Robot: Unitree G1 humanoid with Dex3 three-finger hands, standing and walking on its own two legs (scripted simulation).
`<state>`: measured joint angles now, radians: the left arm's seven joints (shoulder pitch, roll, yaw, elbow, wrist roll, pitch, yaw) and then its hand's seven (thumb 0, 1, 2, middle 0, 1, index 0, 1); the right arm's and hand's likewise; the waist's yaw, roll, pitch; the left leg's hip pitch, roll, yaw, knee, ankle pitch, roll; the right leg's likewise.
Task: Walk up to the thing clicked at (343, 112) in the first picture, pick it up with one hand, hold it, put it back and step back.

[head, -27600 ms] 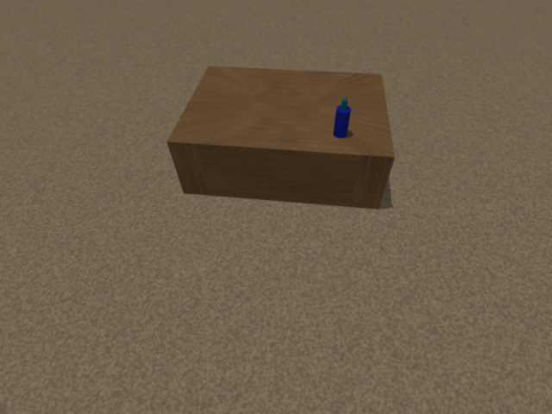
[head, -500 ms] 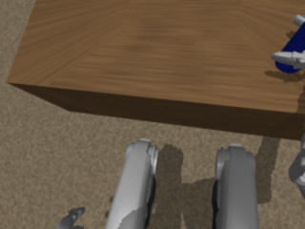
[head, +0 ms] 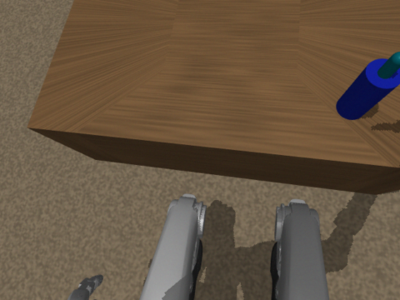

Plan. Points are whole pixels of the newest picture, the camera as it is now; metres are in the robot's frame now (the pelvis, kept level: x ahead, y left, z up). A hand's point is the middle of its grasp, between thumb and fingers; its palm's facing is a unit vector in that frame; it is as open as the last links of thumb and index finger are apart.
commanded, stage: rise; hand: right
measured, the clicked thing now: (371, 86) +0.52 -0.27 -0.04
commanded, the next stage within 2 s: home in 0.08 s
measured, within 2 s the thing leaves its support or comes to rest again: neither
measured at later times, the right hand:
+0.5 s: hand out of the picture +0.43 -0.39 +0.16, palm faces +0.40 +0.82 -0.41, open 17.0 cm
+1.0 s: hand out of the picture +0.26 -0.24 +0.21, palm faces +0.24 +0.93 -0.29, open 17.5 cm
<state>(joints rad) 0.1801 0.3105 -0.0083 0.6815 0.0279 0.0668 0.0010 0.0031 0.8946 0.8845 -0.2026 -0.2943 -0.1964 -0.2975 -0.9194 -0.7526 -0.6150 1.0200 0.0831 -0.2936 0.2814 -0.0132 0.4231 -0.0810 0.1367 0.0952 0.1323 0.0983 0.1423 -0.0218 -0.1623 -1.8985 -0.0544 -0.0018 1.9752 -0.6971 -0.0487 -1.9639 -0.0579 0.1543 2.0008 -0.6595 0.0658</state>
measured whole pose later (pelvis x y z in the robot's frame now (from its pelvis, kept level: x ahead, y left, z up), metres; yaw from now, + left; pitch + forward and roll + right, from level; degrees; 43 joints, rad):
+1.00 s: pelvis +0.07 -0.02 +0.27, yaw -5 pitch +8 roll +2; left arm 0.23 0.20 -0.03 0.55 -0.04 0.04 0.11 0.01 0.90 0.89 -0.20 -0.30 -0.20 -0.30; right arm 0.24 -0.23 -0.03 0.31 0.04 0.09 -0.15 -0.02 0.56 -0.04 0.06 0.05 0.06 0.05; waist 0.02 -0.05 -0.11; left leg -0.56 0.02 -0.02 0.85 -0.44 -0.06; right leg -0.64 -0.05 0.04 0.92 -0.43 0.03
